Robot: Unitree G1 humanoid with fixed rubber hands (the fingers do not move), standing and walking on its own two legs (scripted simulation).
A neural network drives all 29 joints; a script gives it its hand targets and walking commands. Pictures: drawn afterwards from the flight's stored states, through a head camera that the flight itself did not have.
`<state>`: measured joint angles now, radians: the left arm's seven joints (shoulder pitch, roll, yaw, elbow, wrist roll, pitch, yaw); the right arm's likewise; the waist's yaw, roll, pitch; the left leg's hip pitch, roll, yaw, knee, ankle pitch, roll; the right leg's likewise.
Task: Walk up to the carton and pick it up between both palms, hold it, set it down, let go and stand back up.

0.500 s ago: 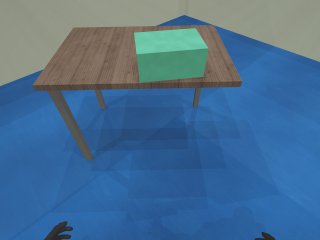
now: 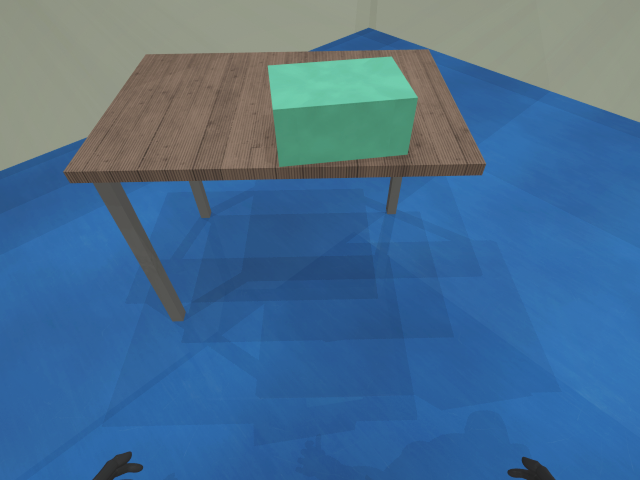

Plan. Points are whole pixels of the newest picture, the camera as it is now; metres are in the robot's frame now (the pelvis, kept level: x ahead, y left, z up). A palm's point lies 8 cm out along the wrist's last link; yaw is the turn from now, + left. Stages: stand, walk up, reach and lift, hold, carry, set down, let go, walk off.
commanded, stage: stand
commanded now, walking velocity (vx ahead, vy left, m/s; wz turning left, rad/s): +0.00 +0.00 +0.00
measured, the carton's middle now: (337, 109) +0.88 +0.00 +0.01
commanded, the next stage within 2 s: walk up in 1.18 s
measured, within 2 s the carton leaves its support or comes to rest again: neither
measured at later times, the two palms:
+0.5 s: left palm out of the picture +0.10 +0.30 -0.09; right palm out of the picture +0.11 -0.28 -0.11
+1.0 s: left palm out of the picture +0.10 +0.30 -0.09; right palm out of the picture +0.11 -0.28 -0.11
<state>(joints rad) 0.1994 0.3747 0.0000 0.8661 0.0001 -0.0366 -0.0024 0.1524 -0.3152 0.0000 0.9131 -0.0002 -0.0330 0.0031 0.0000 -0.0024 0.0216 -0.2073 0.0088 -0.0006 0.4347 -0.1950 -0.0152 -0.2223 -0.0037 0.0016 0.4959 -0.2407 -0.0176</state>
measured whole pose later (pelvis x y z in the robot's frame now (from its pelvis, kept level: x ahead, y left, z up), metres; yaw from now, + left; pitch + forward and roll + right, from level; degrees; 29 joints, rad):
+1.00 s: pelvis +0.00 +0.00 +0.00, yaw +0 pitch -2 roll +1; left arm 0.20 0.37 0.00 0.88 0.00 -0.03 0.00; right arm 0.15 -0.32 0.00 0.95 0.00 -0.03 0.00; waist 0.00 0.00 0.02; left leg -0.19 0.01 0.00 0.42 -0.19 -0.02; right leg -0.21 0.00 0.00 0.48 -0.24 -0.02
